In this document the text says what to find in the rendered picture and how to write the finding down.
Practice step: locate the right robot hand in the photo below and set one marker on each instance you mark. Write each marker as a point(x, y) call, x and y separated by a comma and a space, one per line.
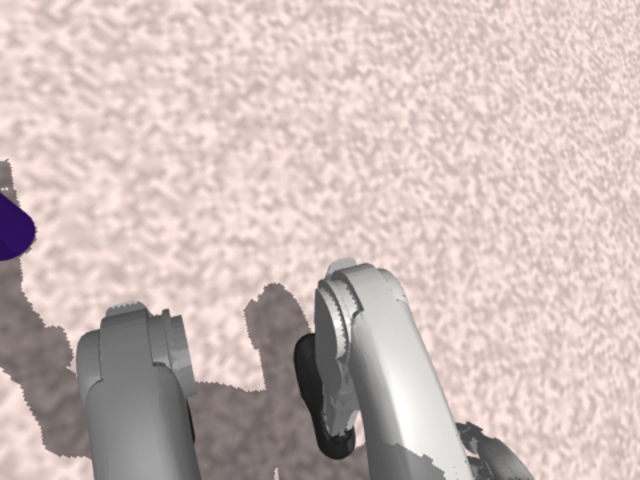
point(497, 461)

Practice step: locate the right robot foot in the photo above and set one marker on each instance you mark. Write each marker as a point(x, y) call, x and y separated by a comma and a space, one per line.
point(310, 385)

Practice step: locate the can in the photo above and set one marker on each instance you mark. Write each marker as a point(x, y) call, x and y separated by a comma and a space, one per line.
point(17, 230)

